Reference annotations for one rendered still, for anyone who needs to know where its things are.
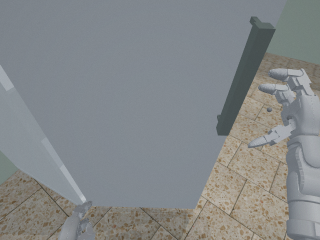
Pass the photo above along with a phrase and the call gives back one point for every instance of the fridge door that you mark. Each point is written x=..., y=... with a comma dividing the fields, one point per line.
x=128, y=91

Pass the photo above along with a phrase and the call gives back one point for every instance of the handle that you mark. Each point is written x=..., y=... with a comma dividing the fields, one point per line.
x=256, y=46

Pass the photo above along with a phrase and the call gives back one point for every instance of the left robot hand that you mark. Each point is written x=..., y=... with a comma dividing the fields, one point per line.
x=74, y=225

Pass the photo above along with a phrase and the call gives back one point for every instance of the right robot hand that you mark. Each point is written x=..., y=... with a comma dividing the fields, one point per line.
x=304, y=110

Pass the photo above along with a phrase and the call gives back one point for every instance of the right robot forearm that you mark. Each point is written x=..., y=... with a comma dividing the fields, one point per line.
x=303, y=187

